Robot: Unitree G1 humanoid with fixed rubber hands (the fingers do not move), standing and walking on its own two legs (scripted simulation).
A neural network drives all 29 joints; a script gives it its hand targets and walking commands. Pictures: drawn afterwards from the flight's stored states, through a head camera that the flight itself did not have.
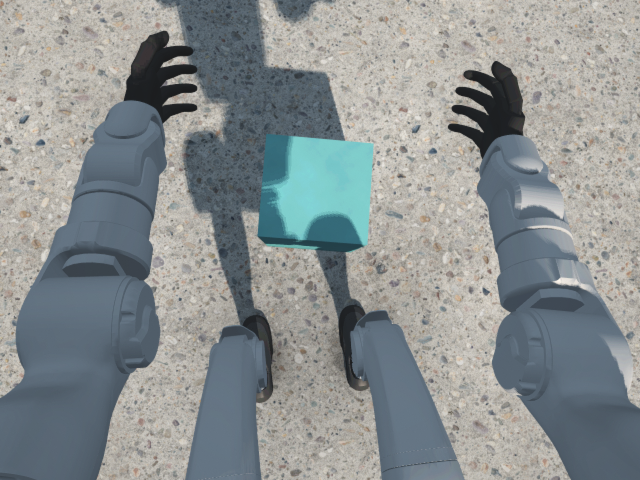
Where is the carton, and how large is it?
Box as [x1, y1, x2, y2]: [257, 134, 373, 251]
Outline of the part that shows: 266,134 257,235 267,245 271,246 351,251 365,245 367,243 373,143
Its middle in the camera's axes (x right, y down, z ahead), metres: -0.01 -0.09 +0.87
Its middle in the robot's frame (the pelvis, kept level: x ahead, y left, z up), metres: +0.49 -0.04 -0.51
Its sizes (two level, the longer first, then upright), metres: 0.210 0.200 0.250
